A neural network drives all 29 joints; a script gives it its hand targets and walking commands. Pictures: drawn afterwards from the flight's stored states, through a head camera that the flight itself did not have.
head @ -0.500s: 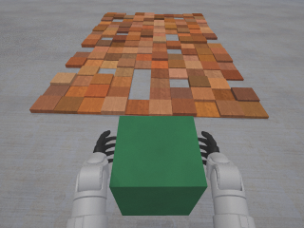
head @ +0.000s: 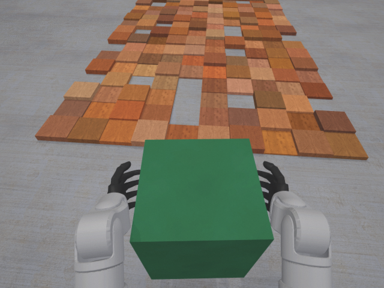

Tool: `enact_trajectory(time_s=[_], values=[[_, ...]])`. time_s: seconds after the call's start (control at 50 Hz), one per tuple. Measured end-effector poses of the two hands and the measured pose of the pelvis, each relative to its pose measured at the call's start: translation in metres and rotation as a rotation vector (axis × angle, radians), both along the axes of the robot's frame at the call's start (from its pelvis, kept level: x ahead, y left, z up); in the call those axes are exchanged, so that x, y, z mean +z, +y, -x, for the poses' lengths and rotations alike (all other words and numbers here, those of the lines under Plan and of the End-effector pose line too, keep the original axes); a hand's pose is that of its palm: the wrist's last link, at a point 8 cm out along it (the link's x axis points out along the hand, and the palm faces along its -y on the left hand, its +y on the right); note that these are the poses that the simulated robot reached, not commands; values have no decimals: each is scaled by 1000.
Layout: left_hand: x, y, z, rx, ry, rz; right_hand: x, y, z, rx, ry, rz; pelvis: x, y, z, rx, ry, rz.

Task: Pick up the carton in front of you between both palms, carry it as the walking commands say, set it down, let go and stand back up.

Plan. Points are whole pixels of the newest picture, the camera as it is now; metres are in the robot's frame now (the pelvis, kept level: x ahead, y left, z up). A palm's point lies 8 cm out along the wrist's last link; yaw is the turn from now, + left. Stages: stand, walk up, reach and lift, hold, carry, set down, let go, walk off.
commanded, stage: carry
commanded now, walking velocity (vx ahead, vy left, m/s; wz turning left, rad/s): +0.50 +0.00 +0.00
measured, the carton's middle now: (197, 212) +0.28 +0.01 +0.01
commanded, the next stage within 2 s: none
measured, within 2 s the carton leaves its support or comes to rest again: neither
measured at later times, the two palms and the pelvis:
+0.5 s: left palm (140, 96) +0.60 +0.17 +0.08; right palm (246, 100) +0.58 -0.13 +0.09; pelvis +0.32 +0.03 -0.01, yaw -2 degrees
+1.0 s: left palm (157, 45) +0.93 +0.16 +0.09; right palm (235, 48) +0.93 -0.14 +0.08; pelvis +0.67 +0.01 -0.01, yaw +0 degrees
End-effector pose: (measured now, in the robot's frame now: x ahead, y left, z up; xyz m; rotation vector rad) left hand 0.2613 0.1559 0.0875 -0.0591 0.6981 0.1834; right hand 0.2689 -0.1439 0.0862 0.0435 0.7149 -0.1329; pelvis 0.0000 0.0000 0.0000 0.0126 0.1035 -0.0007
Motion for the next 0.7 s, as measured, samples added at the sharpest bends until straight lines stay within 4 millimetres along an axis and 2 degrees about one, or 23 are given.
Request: enact_trajectory(time_s=[0.06,0.14,0.22,0.32,0.4,0.46,0.52,0.6,0.64,0.7], values=[[-1,14,-42,11,-21,14,0,14,-43,6,-21,6,-7,11,-40,-3,-11,0],[-15,29,-105,-8,-38,30,-10,28,-99,-16,-38,19,-26,30,-94,-33,-34,-9],[-22,27,-156,-50,44,40,-18,27,-134,-66,44,21,-14,42,-136,-58,-21,8],[-11,18,-220,-114,38,26,-6,19,-183,-121,39,18,2,48,-193,-53,-4,35],[0,15,-271,-118,-9,20,5,16,-236,-119,-8,19,5,44,-245,-42,-3,46],[1,14,-309,-98,-30,15,6,15,-281,-95,-29,20,1,37,-289,-35,-9,42],[-6,11,-349,-72,-34,6,-2,11,-329,-65,-32,15,-9,26,-338,-27,-23,36],[-22,2,-408,-35,-29,-14,-25,2,-399,-26,-29,-4,-30,9,-404,4,-53,42],[-31,0,-432,-16,20,-17,-35,0,-428,-9,21,-9,-28,1,-428,16,-51,44],[-36,-1,-458,12,89,-8,-38,-1,-463,24,89,5,-14,-7,-462,34,-41,22]])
